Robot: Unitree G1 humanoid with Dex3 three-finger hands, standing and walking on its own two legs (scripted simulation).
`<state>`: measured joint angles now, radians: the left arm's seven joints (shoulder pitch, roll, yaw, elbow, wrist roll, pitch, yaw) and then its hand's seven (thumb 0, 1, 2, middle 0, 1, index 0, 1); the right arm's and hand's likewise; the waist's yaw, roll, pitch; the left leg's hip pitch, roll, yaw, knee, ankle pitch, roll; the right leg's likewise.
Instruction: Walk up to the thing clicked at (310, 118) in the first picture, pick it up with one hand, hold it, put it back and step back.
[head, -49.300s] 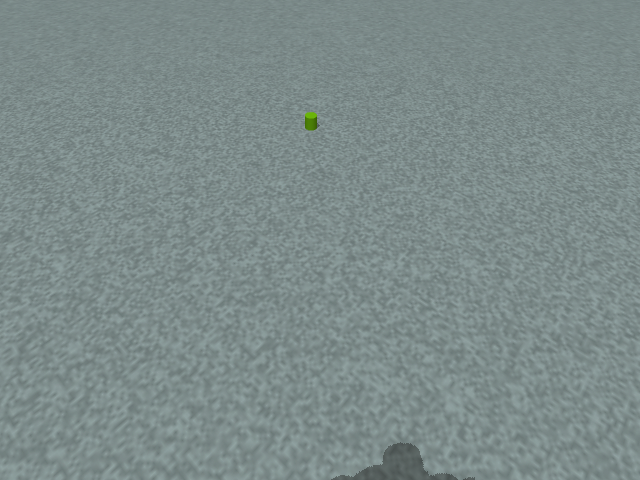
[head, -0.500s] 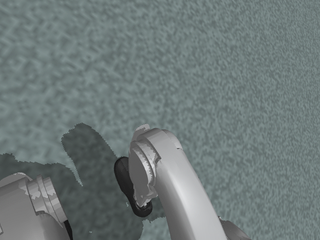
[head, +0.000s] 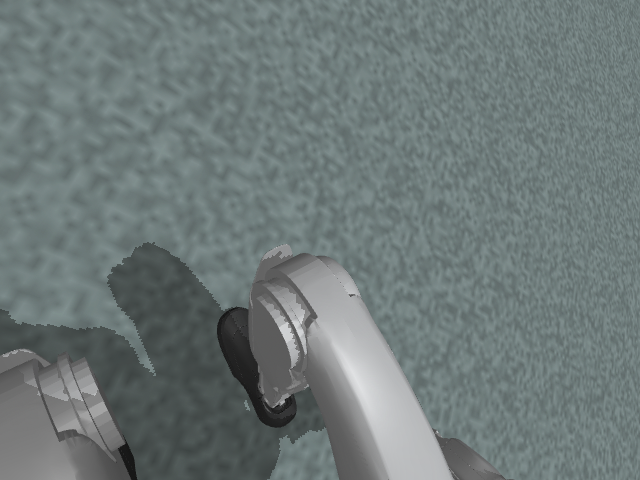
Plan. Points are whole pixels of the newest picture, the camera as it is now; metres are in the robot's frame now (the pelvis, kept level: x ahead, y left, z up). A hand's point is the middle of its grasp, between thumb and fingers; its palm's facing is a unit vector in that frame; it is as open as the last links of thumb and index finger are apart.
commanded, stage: open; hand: left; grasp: from above
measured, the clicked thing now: out of the picture +0.50 +0.29 -0.28
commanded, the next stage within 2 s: withdraw in 0.74 s
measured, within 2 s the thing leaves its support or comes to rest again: neither
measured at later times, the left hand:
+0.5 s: hand out of the picture +0.48 +0.29 -0.25, palm faces -0.46 -0.15 -0.88, open 13.6 cm
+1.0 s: hand out of the picture +0.49 +0.29 -0.25, palm faces -0.44 -0.14 -0.89, open 13.8 cm
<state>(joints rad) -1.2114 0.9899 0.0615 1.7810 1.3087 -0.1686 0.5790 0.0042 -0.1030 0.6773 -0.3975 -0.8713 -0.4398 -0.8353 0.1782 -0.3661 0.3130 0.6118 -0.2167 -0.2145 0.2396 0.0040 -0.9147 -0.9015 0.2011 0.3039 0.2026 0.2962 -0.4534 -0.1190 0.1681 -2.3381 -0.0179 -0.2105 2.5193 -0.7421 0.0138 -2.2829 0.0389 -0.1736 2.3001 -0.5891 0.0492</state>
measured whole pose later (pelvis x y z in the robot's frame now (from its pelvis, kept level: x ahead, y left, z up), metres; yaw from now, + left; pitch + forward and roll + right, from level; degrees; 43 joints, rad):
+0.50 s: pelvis +0.00 +0.00 +0.00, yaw +0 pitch +32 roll -15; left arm -1.19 0.98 0.05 1.74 1.28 -0.15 0.56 0.00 -0.45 0.95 -0.11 -1.08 -0.12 -1.07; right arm 0.18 -0.36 0.31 0.60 -0.21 -0.21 0.25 0.00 -0.91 -0.90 0.20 0.30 0.20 0.30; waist -0.45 -0.12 0.16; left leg -2.34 -0.02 -0.21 2.51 -0.75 0.02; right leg -2.27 0.04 -0.18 2.29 -0.60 0.05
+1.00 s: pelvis +0.00 +0.00 +0.01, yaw +0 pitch +32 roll -15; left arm -1.18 0.98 0.06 1.70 1.28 -0.13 0.56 0.00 -0.49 0.99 -0.09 -1.07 -0.10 -1.06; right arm 0.19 -0.36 0.30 0.59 -0.21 -0.21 0.24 0.00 -0.92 -0.90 0.20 0.30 0.20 0.30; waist -0.45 -0.11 0.16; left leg -2.33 -0.02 -0.22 2.49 -0.75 0.01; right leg -2.27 0.04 -0.18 2.27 -0.60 0.04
